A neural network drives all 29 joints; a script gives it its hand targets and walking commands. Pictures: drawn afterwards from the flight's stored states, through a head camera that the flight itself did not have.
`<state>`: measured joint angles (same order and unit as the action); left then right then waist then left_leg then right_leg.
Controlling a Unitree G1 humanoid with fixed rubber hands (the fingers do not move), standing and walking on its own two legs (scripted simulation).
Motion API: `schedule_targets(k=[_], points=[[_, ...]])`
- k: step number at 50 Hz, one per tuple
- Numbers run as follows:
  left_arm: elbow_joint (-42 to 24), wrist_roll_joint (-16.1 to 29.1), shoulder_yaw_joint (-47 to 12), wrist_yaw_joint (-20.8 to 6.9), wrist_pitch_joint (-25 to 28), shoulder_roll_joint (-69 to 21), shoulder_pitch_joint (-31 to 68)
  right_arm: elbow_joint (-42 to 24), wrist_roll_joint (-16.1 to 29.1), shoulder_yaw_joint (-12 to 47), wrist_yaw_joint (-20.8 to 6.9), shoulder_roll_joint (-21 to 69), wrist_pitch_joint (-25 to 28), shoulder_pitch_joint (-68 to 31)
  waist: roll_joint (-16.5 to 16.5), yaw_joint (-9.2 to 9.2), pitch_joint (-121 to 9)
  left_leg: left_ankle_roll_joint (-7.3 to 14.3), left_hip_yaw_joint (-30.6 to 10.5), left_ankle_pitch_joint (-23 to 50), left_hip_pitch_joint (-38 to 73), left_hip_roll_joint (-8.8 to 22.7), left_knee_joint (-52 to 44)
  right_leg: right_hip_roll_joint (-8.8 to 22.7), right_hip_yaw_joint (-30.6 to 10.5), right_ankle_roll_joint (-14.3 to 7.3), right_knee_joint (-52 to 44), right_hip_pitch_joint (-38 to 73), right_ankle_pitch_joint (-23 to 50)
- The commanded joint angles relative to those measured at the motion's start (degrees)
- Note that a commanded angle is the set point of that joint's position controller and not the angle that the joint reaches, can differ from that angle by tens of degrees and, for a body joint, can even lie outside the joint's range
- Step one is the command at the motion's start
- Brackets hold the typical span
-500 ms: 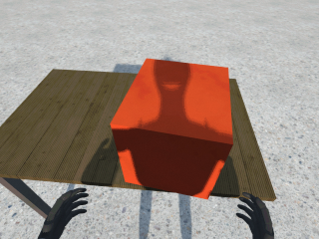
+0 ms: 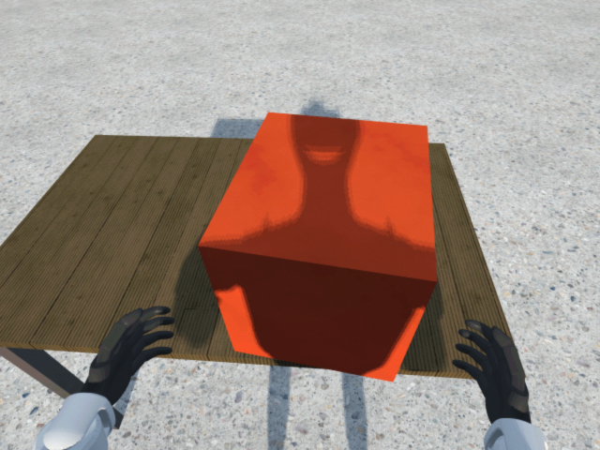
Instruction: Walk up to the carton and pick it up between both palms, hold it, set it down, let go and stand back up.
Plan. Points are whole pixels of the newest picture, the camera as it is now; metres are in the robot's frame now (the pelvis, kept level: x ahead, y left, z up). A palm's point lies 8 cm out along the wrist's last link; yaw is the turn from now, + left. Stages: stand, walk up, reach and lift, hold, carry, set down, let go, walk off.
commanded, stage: reach and lift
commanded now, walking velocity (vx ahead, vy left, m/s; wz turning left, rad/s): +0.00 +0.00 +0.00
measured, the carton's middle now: (328, 241) +0.43 -0.01 +0.03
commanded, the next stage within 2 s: none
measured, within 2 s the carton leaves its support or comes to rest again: neither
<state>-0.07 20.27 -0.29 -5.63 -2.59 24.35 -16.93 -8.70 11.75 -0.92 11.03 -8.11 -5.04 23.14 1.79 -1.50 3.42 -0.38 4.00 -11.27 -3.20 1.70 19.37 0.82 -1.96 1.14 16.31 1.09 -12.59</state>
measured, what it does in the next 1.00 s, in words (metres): stands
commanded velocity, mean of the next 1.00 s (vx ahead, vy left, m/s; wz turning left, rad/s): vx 0.00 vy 0.00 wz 0.00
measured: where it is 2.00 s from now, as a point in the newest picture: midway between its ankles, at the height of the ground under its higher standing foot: outside the picture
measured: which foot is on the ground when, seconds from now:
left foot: down 0.00-1.00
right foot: down 0.00-1.00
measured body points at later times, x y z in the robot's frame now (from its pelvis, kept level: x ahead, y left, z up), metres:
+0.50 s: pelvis -0.01 -0.01 +0.00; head -0.02 -0.01 +0.45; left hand +0.30 +0.24 +0.10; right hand +0.26 -0.23 +0.09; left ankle +0.00 +0.12 -0.75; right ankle -0.03 -0.14 -0.75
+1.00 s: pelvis -0.01 +0.00 +0.00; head -0.01 +0.02 +0.45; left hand +0.38 +0.22 +0.16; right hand +0.32 -0.25 +0.16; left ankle +0.00 +0.12 -0.75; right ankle -0.03 -0.14 -0.75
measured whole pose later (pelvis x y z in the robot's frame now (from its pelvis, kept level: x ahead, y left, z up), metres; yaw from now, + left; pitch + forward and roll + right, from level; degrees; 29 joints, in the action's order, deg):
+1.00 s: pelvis -0.01 +0.00 +0.00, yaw -1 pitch -1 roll -1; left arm 12.9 16.0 9.6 -5.5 -34.5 27.3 29.5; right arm 6.5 24.4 -3.0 11.4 -19.3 -25.9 -22.1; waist -2.0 5.1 0.5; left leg -0.2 4.5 -9.1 -9.2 2.3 19.0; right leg 0.2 -2.6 1.4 16.1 -5.3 -10.2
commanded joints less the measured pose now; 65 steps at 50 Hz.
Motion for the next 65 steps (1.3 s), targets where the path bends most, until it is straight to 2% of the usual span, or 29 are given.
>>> schedule_targets(k=[1,8,14,19,20,21,22,23,26,30,32,36,41,47,51,59,65], points=[[-10.22,0.25,6.44,-0.13,-0.51,9.32,10.24,-12.85,0.43,-1.50,0.56,-4.08,-1.27,-6.42,-0.30,0.39,-6.36,-1.20,-3.68,15.75,8.30,-0.01,-0.71,0.11,-1.36,-2.25,-2.95,-9.12,13.45],[-11.30,-1.46,9.86,-1.12,-5.88,9.68,15.65,-13.54,2.21,-0.81,1.92,-4.94,-5.24,-10.64,0.27,0.79,-8.35,-0.69,-3.28,16.90,8.72,-0.56,-1.02,0.70,-1.75,-1.03,-2.36,-6.89,20.17],[-11.14,-2.14,11.24,-1.74,-11.28,9.51,22.40,-14.20,3.36,-1.37,2.76,-6.16,-9.02,-16.95,0.41,1.56,-7.98,-0.54,-2.77,15.08,8.32,-0.63,-1.57,0.56,-1.42,-0.85,-2.81,-7.81,19.13],[-9.43,-1.79,11.63,-1.70,-14.93,9.95,30.23,-13.73,3.84,-2.46,2.91,-7.34,-12.24,-24.43,-0.23,2.01,-8.66,-0.16,-2.32,11.71,7.30,-0.34,-2.12,0.13,-0.97,-1.16,-3.02,-9.52,14.36],[-4.05,2.03,9.13,-1.84,-15.79,12.60,48.50,-12.05,3.76,-7.35,2.59,-10.79,-13.56,-40.15,-2.42,4.94,-8.06,1.46,-1.49,1.54,2.57,-0.43,-3.40,0.35,-1.89,-0.86,-2.81,-11.73,5.99],[-1.50,2.22,8.82,-1.26,-15.56,11.51,45.66,-10.47,2.97,-6.57,2.09,-8.91,-14.49,-37.76,-3.25,3.26,-7.01,2.82,-1.80,-1.75,1.23,0.13,-5.06,-0.08,-1.74,-1.28,-2.27,-11.77,2.24],[-1.80,2.27,8.43,-0.92,-15.56,12.00,48.28,-10.55,3.01,-7.57,1.87,-9.21,-14.70,-40.24,-3.48,3.81,-8.36,2.96,-1.94,-2.40,0.52,0.27,-5.23,-0.21,-1.66,-1.70,-2.24,-11.45,1.26],[-1.15,2.01,8.43,-0.48,-15.64,11.65,49.01,-9.14,2.90,-7.32,1.74,-9.45,-15.20,-40.13,-3.35,3.24,-9.33,3.22,-2.00,-3.08,0.62,0.53,-5.56,-0.47,-1.47,-1.63,-1.78,-11.27,0.33],[-1.34,0.77,8.91,0.54,-17.02,13.36,51.63,-5.13,5.12,-6.48,1.39,-10.18,-16.51,-42.18,-1.19,2.24,-15.12,2.36,-2.33,1.80,1.98,1.17,-4.84,-0.66,-1.11,-1.76,-0.47,-7.99,5.47],[2.16,-3.75,11.85,-0.37,-22.11,12.36,52.42,2.39,10.20,-4.26,1.02,-13.25,-18.40,-44.43,2.55,2.68,-18.14,-0.80,-1.91,17.62,8.12,0.33,-0.63,-1.24,-0.76,-1.92,-0.69,-5.39,17.64],[0.83,-4.69,12.85,-0.90,-25.20,11.64,53.10,2.66,11.81,-3.84,1.48,-15.28,-18.48,-46.66,2.67,3.43,-18.95,-1.67,-1.61,21.78,9.65,-0.39,0.64,-1.70,-0.47,-1.33,-0.45,-4.71,22.19],[-3.93,-4.66,13.85,-0.61,-29.48,11.46,55.89,-0.18,12.22,-4.87,2.13,-17.69,-17.10,-51.32,0.94,5.49,-22.12,-2.16,-0.87,25.17,10.93,-1.50,2.11,-2.96,0.92,0.50,0.48,-5.35,28.11],[-2.68,-4.31,13.98,0.08,-30.10,13.00,61.79,0.39,11.90,-5.76,1.34,-18.49,-16.92,-57.27,0.18,6.38,-22.37,-1.84,-0.96,23.40,10.38,-1.66,2.22,-3.47,1.81,0.54,0.29,-7.45,26.98],[6.37,-4.18,12.78,0.22,-29.22,14.32,70.31,8.86,12.84,-4.82,-0.15,-18.45,-19.59,-64.37,0.51,6.38,-20.57,-0.13,-1.77,14.14,5.86,-1.25,-0.80,-2.71,1.28,-0.13,-0.40,-7.81,20.88],[11.93,-3.86,11.17,0.60,-28.22,15.44,76.55,13.99,13.13,-4.84,-0.81,-18.99,-19.93,-70.33,0.41,6.84,-23.25,0.99,-2.18,10.46,4.80,-1.13,-1.43,-2.54,1.23,-0.39,-0.30,-8.55,18.29],[21.89,-2.83,8.10,0.88,-26.83,17.73,87.33,21.60,11.81,-5.70,-1.31,-20.48,-18.82,-81.82,-0.74,8.75,-30.46,2.12,-2.36,10.24,4.63,-1.57,0.05,-2.51,2.07,0.38,0.95,-8.41,21.67],[29.56,-3.62,6.12,0.30,-25.63,17.68,93.76,31.06,13.00,-3.92,-1.60,-20.14,-18.69,-87.95,1.10,9.44,-29.33,1.50,-2.92,11.63,4.31,-1.65,0.45,-2.66,3.04,0.35,0.96,-8.71,23.60]])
